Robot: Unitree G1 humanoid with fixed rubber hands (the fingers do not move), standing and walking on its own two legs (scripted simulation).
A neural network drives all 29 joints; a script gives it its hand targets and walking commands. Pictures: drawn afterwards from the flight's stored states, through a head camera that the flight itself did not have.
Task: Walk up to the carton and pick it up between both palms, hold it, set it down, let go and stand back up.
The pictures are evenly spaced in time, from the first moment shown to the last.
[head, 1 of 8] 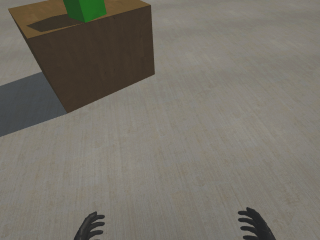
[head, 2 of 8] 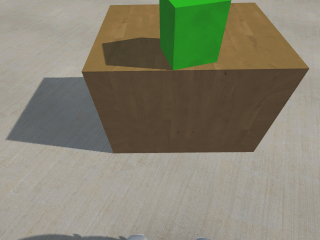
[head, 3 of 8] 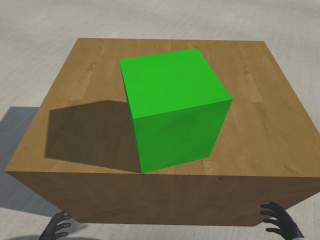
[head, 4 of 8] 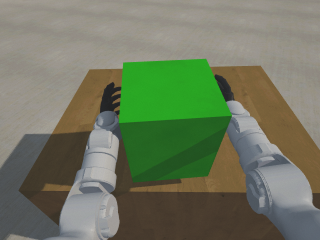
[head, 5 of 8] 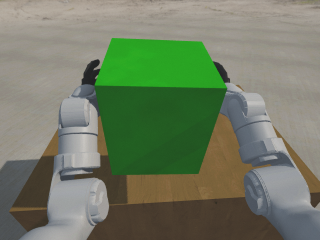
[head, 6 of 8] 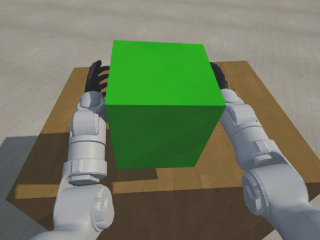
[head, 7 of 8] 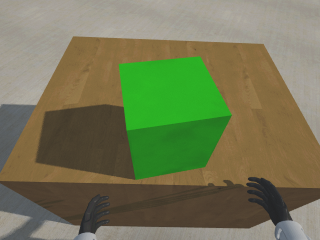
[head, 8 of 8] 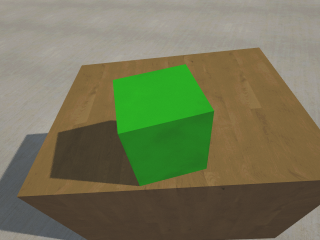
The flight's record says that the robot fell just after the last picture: no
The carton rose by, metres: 0.18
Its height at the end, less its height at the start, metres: +0.00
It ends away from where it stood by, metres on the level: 0.01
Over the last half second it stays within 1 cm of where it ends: yes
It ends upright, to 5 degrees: yes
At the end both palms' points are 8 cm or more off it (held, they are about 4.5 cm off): yes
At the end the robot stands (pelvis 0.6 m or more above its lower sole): yes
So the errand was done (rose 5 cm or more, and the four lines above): yes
